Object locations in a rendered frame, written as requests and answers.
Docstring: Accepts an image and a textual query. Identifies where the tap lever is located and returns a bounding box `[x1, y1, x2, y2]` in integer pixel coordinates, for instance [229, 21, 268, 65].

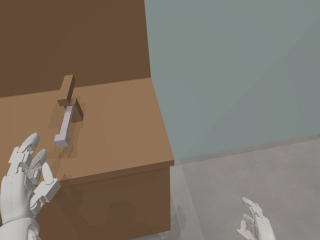
[54, 106, 74, 148]

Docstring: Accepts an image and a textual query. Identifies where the robot left hand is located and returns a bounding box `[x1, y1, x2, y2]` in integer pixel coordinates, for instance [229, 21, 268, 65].
[0, 132, 61, 225]

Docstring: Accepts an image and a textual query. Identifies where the counter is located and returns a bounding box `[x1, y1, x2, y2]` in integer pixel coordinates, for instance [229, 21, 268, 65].
[0, 0, 175, 240]

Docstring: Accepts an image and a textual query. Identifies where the left robot forearm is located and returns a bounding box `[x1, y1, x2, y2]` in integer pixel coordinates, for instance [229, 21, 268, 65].
[0, 217, 41, 240]

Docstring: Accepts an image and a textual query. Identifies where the robot right hand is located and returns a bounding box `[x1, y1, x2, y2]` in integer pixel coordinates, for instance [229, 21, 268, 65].
[237, 197, 277, 240]

